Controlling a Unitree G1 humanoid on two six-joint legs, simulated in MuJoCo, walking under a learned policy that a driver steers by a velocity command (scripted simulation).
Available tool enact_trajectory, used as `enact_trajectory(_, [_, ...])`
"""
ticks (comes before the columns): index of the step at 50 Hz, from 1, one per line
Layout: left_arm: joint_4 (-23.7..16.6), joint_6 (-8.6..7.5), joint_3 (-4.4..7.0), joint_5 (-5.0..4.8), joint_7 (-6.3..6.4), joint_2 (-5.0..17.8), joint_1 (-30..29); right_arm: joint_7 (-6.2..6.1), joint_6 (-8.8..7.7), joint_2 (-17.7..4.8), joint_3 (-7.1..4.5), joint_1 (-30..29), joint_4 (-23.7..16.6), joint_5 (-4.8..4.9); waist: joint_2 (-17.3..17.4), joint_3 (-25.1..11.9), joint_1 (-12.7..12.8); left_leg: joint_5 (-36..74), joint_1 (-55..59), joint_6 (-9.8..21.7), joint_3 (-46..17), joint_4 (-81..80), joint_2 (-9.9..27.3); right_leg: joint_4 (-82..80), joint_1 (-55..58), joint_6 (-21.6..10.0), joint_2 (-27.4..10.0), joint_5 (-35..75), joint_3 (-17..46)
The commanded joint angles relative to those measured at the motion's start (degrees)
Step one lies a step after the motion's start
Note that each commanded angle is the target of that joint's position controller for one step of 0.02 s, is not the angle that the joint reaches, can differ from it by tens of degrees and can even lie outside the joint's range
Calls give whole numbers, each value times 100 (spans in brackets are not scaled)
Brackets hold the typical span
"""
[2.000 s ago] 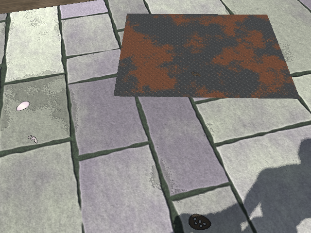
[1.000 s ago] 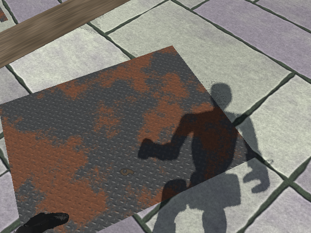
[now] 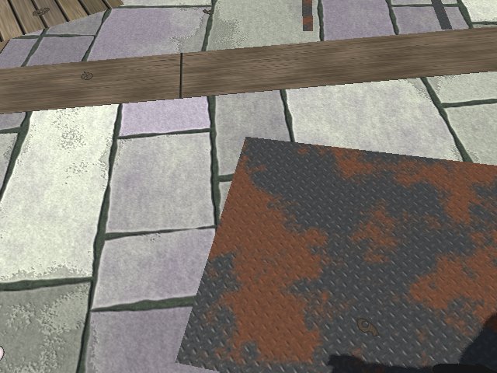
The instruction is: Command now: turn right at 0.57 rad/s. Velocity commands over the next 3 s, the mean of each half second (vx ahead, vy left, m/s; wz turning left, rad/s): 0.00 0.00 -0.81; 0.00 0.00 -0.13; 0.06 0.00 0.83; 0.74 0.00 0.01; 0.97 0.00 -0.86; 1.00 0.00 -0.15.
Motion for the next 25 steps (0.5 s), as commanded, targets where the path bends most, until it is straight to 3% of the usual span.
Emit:
enact_trajectory(1, [-494, -125, 433, 13, 84, 1503, 85, -85, -97, -759, -355, -53, -549, -155, -1555, -425, -404, 479, -865, -254, 143, 1442, -22, -1130, 868, -1218, -1338, 3907, 2484])
enact_trajectory(2, [-478, -166, 427, 150, 80, 1427, 578, -90, -139, -669, -313, -754, -726, -163, -1838, -551, 191, -1852, -2043, -417, -341, 2616, -588, -1592, 1552, -1997, -1863, 4131, 3550])
enact_trajectory(3, [-481, -245, 392, 235, 93, 1329, 606, -56, -165, -664, -334, -658, -696, -81, -1237, -771, 128, -1908, -2268, -395, -820, 3345, -387, -1567, 1776, -1955, -1799, 3787, 3340])
enact_trajectory(4, [-547, -273, 389, 156, 126, 1234, 267, -34, -155, -637, -348, -498, -582, -17, -810, -747, -83, -1503, -2339, -392, -932, 3507, -264, -1433, 1754, -1643, -1478, 3578, 2905])
enact_trajectory(5, [-631, -240, 375, 34, 161, 1157, -48, -29, -147, -667, -369, -399, -525, -13, -602, -638, -218, -1117, -2384, -429, -936, 3258, -186, -1401, 1605, -1394, -1263, 3420, 2596])
enact_trajectory(6, [-717, -180, 347, -44, 226, 1047, -272, -41, -154, -706, -394, -431, -514, -34, -616, -664, -270, -795, -2245, -479, -940, 2958, -114, -1411, 1504, -1242, -1092, 3240, 2431])
enact_trajectory(7, [-758, -96, 340, -60, 265, 1011, -349, -19, -171, -605, -378, -433, -508, -23, -685, -665, -302, -584, -2038, -548, -826, 2687, -206, -1412, 1351, -1178, -897, 3215, 2327])
enact_trajectory(11, [-868, 63, 433, -14, 342, 1136, -282, 55, -238, -473, -348, -370, -408, 39, -850, -801, -237, -200, -1524, -641, -819, 1375, -410, -1330, 1239, -1094, -677, 2724, 2507])
enact_trajectory(16, [-1045, 145, 478, -29, 271, 1217, -519, 139, -332, -705, -424, -110, -297, 87, -1241, -735, -227, 8, -653, -556, -893, 127, -529, -1273, 723, -987, -530, 2178, 3166])
enact_trajectory(18, [-1124, 167, 458, -91, 253, 1178, -746, 163, -386, -808, -492, 212, -188, 98, -1289, -712, -399, 528, -50, -464, -848, -869, -466, -1086, 526, -805, -345, 1854, 3317])
enact_trajectory(19, [-1164, 171, 417, -115, 255, 1074, -796, 146, -398, -902, -547, 405, -98, 82, -1180, -735, -465, 1080, 510, -372, -865, -1446, -226, -853, 225, -609, -124, 1291, 3212])
enact_trajectory(20, [-1137, 188, 323, -49, 242, 752, -435, 108, -369, -1209, -620, 471, -127, 13, -307, -957, -275, 1053, 1265, 15, -1798, -1664, 864, 106, -395, -329, 334, -466, 2671])
enact_trajectory(21, [-1262, 147, 322, -58, 226, 713, -217, 104, -327, -1534, -645, 258, -201, -200, 1350, -647, 23, 1487, 1203, 907, -3398, -1951, 1990, 1325, -1595, -23, 1094, -1818, 1612])
enact_trajectory(22, [-1190, 85, 461, 24, 200, 1227, -144, 100, -373, -1289, -599, 14, -345, -288, 1168, -388, 40, 1474, 822, 1311, -3593, -2023, 2440, 2491, -1877, 201, 492, -1614, 1477])
enact_trajectory(23, [-1067, 99, 545, -5, 178, 1488, -185, 45, -376, -963, -506, -225, -432, -233, 737, -251, 41, 1208, 556, 1200, -2856, -1956, 2122, 2936, -1819, 301, 271, -1150, 1261])
enact_trajectory(24, [-960, 147, 548, 0, 183, 1416, -144, -16, -345, -835, -466, -376, -468, -157, 479, -152, 54, 887, 446, 980, -2236, -1895, 1694, 3164, -1797, 387, 187, -750, 1134])
enact_trajectory(25, [-938, 187, 511, 19, 177, 1277, -116, -80, -319, -804, -443, -412, -467, -76, 473, -106, 1, 957, 501, 902, -1854, -1863, 1506, 3487, -1949, 469, 118, -421, 1009])
Next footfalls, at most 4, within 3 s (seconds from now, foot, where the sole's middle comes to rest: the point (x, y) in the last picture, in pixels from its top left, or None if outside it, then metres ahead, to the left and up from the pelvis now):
0.40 left None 0.11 0.10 -0.76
0.80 right None -0.04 -0.14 -0.76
1.20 left None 0.09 0.08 -0.76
1.70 right None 0.16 -0.13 -0.76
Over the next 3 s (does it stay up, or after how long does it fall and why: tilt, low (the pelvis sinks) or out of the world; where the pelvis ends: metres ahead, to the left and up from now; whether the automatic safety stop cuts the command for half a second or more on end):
stays up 1.06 -0.33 -0.02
